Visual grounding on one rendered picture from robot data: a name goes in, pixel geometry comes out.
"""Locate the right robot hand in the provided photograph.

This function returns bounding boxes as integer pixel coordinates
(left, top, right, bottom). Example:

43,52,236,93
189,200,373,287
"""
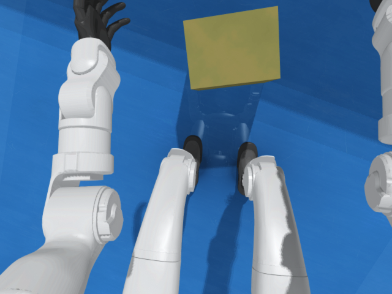
369,0,383,13

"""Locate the robot right upper arm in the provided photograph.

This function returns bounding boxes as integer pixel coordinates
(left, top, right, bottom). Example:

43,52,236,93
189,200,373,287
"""
364,151,392,227

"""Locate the carton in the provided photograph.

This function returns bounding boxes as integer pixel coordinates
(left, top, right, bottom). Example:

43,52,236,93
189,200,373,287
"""
183,6,281,91

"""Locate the left robot hand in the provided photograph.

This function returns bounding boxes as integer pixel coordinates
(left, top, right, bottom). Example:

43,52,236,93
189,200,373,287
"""
73,0,130,51

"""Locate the robot right forearm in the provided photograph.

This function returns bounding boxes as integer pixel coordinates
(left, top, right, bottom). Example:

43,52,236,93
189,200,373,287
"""
372,0,392,145

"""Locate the robot right shin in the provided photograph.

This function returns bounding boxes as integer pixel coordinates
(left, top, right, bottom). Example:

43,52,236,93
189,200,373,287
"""
242,156,285,186

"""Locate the left robot foot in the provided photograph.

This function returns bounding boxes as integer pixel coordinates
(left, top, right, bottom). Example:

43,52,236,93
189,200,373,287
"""
183,135,203,186

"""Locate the robot left forearm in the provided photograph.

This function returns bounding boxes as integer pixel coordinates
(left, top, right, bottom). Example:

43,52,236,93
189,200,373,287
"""
42,37,121,236

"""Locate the robot left upper arm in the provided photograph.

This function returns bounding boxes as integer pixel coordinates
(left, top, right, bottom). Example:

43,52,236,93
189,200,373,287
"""
0,186,124,294

